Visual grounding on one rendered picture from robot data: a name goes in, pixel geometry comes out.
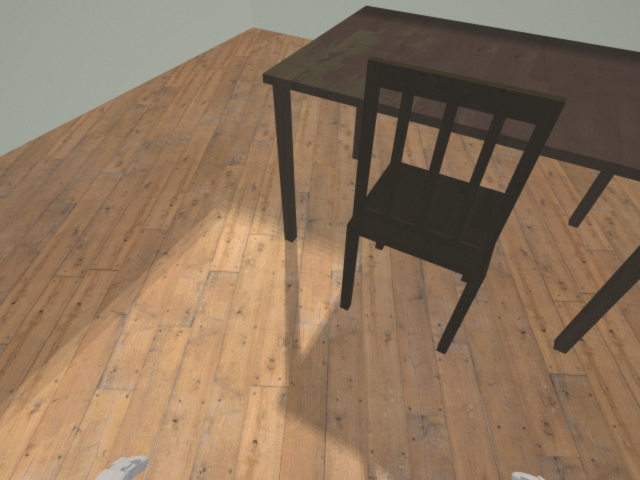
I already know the chair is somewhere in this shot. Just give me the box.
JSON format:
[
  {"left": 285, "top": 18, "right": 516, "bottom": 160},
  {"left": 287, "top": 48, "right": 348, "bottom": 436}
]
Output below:
[{"left": 340, "top": 56, "right": 567, "bottom": 354}]

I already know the table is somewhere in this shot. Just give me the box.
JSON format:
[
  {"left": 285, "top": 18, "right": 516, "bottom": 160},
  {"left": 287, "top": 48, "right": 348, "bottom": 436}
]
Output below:
[{"left": 262, "top": 6, "right": 640, "bottom": 354}]

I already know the robot left hand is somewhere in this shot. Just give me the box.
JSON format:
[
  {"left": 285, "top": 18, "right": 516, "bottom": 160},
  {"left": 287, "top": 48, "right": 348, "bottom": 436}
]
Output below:
[{"left": 95, "top": 456, "right": 148, "bottom": 480}]

